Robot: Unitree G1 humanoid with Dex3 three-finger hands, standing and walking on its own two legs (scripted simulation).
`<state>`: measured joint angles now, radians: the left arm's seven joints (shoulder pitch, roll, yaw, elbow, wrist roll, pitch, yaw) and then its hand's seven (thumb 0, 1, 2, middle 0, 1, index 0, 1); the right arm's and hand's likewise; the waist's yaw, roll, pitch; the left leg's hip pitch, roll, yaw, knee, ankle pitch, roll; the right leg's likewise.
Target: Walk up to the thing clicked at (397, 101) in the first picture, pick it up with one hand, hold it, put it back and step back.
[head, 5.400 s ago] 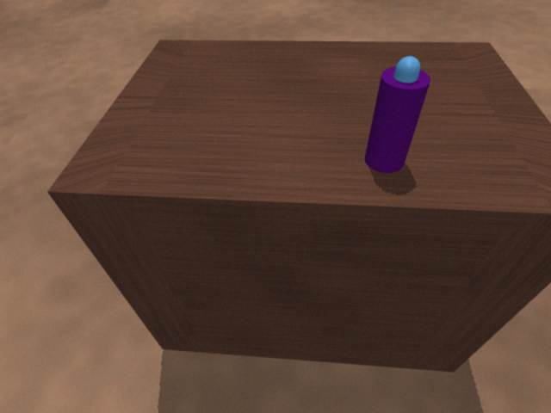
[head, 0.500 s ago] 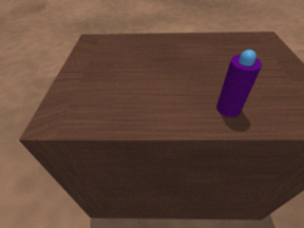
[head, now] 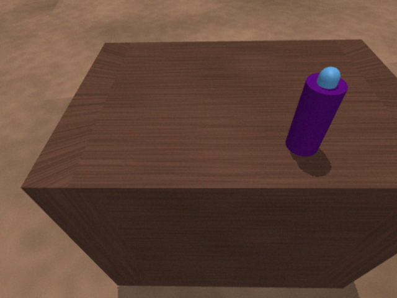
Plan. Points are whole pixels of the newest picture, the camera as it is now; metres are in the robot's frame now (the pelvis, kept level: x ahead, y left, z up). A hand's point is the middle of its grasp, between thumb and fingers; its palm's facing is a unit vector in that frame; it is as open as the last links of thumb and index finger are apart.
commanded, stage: stand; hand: right
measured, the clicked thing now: (314, 111) +0.48 -0.22 +0.12
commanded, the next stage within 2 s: rise first in 0.66 s
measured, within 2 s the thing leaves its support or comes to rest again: neither
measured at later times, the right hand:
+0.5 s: hand out of the picture +0.08 -0.25 -0.16, palm faces -0.02 +0.94 -0.34, open 7.4 cm
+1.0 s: hand out of the picture +0.16 -0.25 -0.12, palm faces +0.19 +0.93 -0.31, open 10.9 cm
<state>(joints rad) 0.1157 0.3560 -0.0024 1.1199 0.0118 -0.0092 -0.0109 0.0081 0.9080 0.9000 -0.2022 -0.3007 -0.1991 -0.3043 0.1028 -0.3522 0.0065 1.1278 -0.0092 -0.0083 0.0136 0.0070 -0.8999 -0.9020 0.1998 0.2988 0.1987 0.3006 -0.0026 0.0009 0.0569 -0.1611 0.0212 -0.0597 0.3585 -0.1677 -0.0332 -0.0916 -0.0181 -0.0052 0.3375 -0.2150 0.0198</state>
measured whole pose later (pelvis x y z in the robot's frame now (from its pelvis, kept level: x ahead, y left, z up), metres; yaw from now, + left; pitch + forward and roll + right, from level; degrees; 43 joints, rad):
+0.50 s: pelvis +0.00 +0.00 +0.00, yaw +0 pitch -2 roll +0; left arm 0.12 0.35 0.00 1.12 0.01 -0.01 -0.01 0.01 0.91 0.90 -0.20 -0.30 -0.20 -0.30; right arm 0.10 -0.35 0.00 1.12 -0.01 -0.01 0.01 0.01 -0.90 -0.90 0.20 0.30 0.20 0.30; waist 0.00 0.00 0.05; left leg -0.15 0.02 -0.06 0.35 -0.17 -0.03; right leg -0.08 -0.02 0.00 0.33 -0.21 0.02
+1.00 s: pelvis -0.02 +0.00 -0.01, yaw -1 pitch +1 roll +0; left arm 0.06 0.29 0.08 0.90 -0.06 -0.11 0.05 0.01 0.54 0.51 -0.07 -0.10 -0.06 -0.12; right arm 0.05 -0.29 -0.10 0.84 0.05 -0.10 -0.06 0.01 -0.51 -0.51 0.09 0.11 0.09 0.11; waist -0.01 0.00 0.05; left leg -0.29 0.02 -0.04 0.45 -0.19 -0.03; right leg -0.24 -0.01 0.02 0.46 -0.24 0.02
